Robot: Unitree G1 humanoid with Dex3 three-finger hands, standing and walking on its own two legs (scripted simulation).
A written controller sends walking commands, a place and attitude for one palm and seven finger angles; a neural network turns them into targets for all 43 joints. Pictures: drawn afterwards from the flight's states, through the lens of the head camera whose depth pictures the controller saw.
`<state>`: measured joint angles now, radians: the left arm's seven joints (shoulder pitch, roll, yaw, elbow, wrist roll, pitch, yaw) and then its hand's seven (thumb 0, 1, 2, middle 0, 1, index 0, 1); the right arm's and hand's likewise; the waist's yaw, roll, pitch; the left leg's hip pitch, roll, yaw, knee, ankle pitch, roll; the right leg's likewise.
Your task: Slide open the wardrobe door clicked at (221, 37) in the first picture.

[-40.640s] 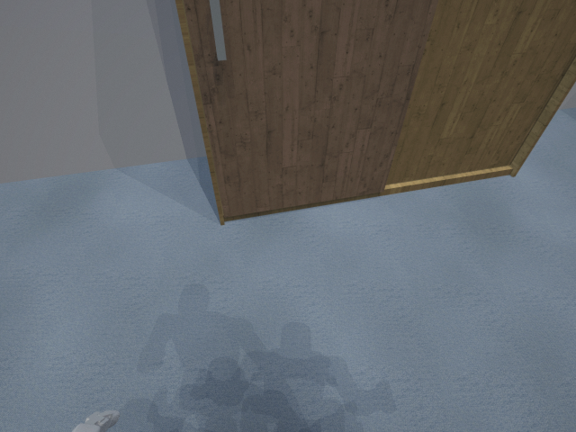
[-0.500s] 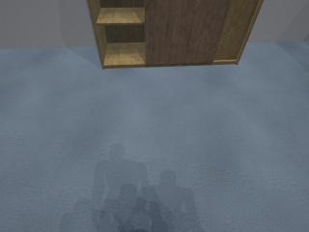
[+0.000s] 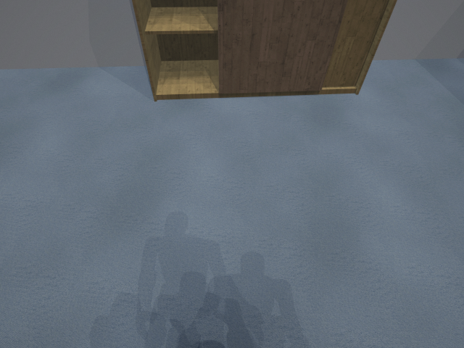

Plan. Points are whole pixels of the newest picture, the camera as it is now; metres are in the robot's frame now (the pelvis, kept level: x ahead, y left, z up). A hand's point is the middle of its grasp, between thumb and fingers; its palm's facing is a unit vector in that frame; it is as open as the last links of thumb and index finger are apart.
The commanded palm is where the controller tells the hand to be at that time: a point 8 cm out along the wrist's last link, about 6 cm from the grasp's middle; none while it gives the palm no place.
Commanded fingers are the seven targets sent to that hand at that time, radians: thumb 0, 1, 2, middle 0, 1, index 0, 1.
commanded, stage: look to check the result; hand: left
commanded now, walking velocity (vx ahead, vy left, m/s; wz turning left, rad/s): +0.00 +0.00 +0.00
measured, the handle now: out of the picture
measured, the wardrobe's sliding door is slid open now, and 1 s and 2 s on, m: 0.47 0.47 0.47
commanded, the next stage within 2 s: stand and wait in 0.02 s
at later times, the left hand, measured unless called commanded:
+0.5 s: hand out of the picture +0.01 +0.18 -0.18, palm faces +0.00 -0.98 -0.21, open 7.4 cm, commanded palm none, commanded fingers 0.00 0.90 0.90 -0.20 -0.30 -0.20 -0.30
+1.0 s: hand out of the picture +0.01 +0.20 -0.17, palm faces -0.01 -0.97 -0.24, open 7.4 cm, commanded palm none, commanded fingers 0.00 0.90 0.90 -0.20 -0.30 -0.20 -0.30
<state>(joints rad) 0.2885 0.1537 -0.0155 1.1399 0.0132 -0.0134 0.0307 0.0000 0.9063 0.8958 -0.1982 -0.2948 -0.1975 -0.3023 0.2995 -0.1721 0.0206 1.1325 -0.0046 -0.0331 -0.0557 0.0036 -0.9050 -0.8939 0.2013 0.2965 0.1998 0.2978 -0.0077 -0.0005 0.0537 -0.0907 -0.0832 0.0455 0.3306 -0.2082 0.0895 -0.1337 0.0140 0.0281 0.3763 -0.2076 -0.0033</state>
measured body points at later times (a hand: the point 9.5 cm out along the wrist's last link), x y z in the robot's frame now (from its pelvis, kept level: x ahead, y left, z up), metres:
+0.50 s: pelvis +0.00 +0.00 +0.00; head +0.01 +0.00 +0.45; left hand +0.01 +0.23 -0.16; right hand +0.01 -0.24 -0.15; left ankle -0.02 +0.06 -0.75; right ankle +0.00 -0.12 -0.75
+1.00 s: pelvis +0.00 +0.00 +0.00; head +0.01 +0.00 +0.45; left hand +0.02 +0.25 -0.15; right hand +0.02 -0.25 -0.15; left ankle -0.02 +0.06 -0.75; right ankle +0.00 -0.12 -0.75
